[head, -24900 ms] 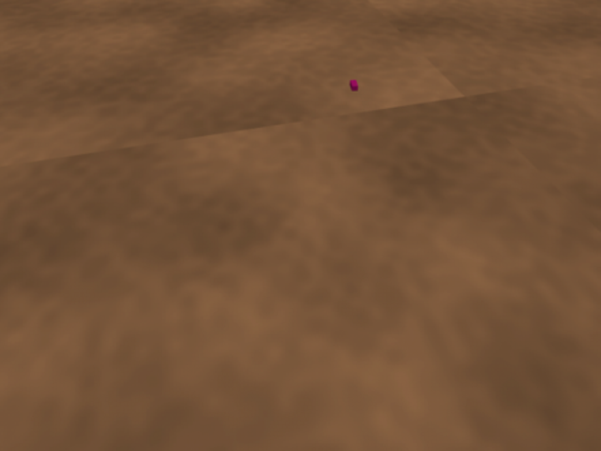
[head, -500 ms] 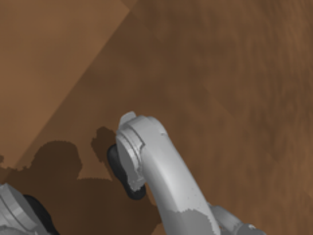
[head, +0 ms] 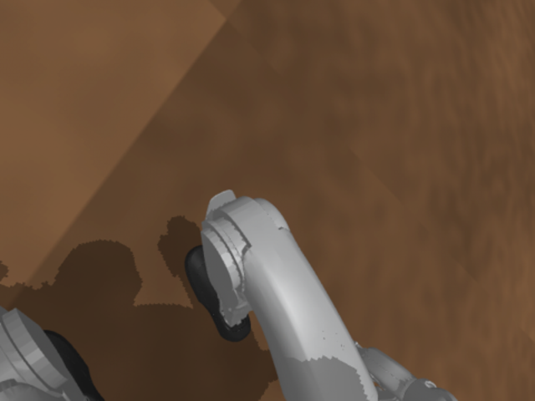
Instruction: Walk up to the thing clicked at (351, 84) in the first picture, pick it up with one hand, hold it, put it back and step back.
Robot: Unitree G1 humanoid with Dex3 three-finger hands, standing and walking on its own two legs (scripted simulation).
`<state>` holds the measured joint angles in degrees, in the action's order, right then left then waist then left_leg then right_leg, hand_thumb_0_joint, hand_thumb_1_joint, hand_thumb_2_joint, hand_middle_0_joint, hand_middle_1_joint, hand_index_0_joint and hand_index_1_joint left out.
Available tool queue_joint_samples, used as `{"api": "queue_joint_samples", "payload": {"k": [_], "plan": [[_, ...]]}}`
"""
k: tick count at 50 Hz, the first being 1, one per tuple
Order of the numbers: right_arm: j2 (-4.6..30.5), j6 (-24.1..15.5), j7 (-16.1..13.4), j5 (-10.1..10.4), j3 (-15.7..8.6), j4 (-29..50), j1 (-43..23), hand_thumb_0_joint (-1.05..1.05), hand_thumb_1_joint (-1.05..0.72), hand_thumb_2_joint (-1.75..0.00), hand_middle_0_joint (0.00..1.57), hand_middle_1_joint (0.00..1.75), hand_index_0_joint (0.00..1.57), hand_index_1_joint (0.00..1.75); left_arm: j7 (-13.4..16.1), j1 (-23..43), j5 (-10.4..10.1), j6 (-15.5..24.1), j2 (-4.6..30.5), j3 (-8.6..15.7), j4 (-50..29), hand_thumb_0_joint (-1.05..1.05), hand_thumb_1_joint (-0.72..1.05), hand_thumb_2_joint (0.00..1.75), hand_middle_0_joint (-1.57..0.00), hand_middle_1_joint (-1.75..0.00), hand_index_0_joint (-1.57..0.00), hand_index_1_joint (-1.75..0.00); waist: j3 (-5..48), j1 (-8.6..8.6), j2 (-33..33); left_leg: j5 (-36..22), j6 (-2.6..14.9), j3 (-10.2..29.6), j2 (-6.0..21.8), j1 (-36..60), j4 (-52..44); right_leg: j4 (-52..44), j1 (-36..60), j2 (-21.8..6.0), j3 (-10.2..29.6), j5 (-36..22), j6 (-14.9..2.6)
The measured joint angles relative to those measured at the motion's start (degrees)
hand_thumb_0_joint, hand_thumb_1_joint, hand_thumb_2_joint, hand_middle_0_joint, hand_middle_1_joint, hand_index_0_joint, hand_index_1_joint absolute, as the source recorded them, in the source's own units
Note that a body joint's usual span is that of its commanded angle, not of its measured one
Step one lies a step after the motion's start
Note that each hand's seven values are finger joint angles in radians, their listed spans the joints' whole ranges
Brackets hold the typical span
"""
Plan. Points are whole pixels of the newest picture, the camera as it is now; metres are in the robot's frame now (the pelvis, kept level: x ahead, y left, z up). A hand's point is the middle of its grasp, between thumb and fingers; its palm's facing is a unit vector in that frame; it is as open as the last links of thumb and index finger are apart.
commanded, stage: close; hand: left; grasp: from above
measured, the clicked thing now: out of the picture +0.46 +0.38 -0.31
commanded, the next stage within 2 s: settle in 0.36 s
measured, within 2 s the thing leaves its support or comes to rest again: leaves its support in 0.82 s, rests again in 1.20 s
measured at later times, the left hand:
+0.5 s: hand out of the picture +0.45 +0.37 -0.26, palm faces -0.34 -0.30 -0.89, open 9.5 cm
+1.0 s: hand out of the picture +0.47 +0.39 -0.22, palm faces -0.25 -0.28 -0.93, open 9.2 cm
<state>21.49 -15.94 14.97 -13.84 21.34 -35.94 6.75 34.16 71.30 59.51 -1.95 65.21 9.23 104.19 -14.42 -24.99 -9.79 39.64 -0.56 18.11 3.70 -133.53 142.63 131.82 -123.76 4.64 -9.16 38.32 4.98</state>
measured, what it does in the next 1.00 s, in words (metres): stands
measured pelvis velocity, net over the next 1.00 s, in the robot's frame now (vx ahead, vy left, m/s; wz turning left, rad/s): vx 0.01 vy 0.00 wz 0.02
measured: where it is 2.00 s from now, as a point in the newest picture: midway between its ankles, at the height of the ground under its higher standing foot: (161, 352)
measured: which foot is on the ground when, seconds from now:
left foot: down 0.00-1.00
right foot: down 0.00-1.00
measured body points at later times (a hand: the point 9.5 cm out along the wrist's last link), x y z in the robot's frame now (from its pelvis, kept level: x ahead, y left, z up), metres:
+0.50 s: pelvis +0.00 +0.00 +0.00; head +0.30 +0.14 +0.30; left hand +0.47 +0.38 -0.21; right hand +0.03 -0.24 -0.05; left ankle +0.07 +0.13 -0.29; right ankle +0.12 -0.13 -0.29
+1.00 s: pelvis +0.01 +0.00 +0.00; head +0.28 +0.14 +0.33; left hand +0.48 +0.40 -0.17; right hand +0.06 -0.25 -0.05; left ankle +0.07 +0.13 -0.29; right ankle +0.12 -0.13 -0.29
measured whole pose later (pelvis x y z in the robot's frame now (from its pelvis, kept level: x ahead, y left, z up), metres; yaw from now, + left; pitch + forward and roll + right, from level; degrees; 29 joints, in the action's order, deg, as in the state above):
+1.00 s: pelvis +0.01 +0.00 +0.00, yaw +1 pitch +31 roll -15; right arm 20.3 -13.7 16.4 -11.1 15.7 -37.3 9.6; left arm 28.9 65.9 58.2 -6.7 56.8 9.7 89.7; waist -7.6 -21.0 -6.1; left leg 39.9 -0.7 16.3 3.6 -134.9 141.3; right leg 131.9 -125.8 3.7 -8.0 39.3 4.0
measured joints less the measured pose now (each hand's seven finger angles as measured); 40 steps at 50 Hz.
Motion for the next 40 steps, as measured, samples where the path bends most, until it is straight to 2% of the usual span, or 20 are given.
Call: {"api": "queue_joint_samples", "payload": {"k": [31,40], "plan": [[-0.5,0.5,-0.5,0.0,1.0,0.4,0.2,0.00,-0.91,-0.90,0.19,0.30,0.20,0.30,-0.5,-0.7,0.3,1.2,0.6,-1.1,-0.8,-0.01,0.16,0.12,-0.81,-0.29,-0.84,-0.29,0.2,0.01,0.2,0.2,0.22,0.0,0.0,-0.2,0.3,0.0,0.0,0.0,0.0,0.1,0.16],[-0.9,1.2,-0.1,0.6,-0.7,-0.1,1.3,0.00,-0.92,-0.91,0.19,0.30,0.20,0.30,-2.1,-2.1,0.6,0.0,-1.6,0.2,-5.0,-0.01,0.14,0.07,-0.87,-0.22,-0.91,-0.24,1.5,1.21,0.7,0.3,-0.02,-0.3,-0.1,-0.5,-0.1,0.1,-0.4,-0.3,0.1,0.4,-0.38]]}}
